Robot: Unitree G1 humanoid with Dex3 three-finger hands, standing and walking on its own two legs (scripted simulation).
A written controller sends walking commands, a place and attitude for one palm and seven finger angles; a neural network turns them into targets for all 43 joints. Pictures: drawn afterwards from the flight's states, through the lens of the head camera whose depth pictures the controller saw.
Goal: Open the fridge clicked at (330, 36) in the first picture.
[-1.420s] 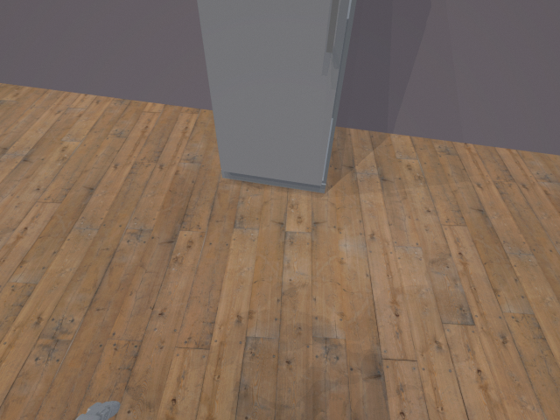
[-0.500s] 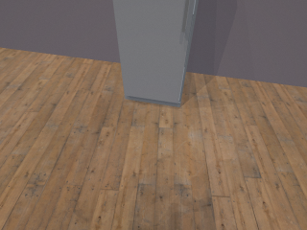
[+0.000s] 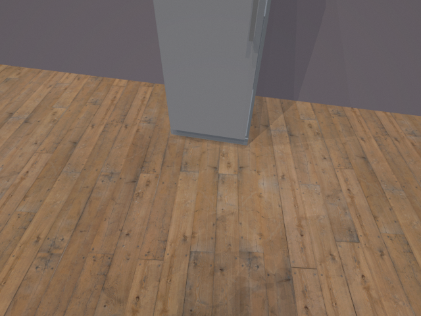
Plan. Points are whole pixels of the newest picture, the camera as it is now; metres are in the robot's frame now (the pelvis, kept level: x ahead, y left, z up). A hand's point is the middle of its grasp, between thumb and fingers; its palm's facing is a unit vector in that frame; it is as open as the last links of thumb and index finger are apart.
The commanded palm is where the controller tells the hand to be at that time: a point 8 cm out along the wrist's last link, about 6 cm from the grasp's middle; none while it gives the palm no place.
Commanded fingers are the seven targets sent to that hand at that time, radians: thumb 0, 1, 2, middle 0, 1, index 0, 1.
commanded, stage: look at it before walking up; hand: right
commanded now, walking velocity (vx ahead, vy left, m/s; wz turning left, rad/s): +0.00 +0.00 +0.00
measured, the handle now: (255, 5) +1.27 -0.12 +0.12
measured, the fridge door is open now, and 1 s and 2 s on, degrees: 0 0 0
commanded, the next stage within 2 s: walk to a spot facing it in 0.02 s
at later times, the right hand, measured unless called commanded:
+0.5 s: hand out of the picture +0.06 -0.18 -0.19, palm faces -0.09 +0.98 -0.20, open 7.4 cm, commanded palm none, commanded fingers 0.00 -0.90 -0.90 0.20 0.30 0.20 0.30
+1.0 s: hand (303, 277) +0.27 -0.22 -0.21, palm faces -0.17 +0.98 -0.14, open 7.4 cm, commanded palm none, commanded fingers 0.00 -0.90 -0.90 0.20 0.30 0.20 0.30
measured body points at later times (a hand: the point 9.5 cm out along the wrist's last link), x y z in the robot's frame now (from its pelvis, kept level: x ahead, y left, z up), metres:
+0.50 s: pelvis +0.07 +0.01 -0.02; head +0.07 +0.02 +0.43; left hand +0.02 +0.26 -0.18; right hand +0.07 -0.23 -0.17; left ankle +0.03 +0.12 -0.75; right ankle +0.00 -0.12 -0.74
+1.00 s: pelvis +0.27 -0.04 -0.02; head +0.29 -0.07 +0.43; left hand +0.31 +0.20 -0.15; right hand +0.28 -0.27 -0.19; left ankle +0.14 +0.08 -0.64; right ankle +0.35 -0.08 -0.75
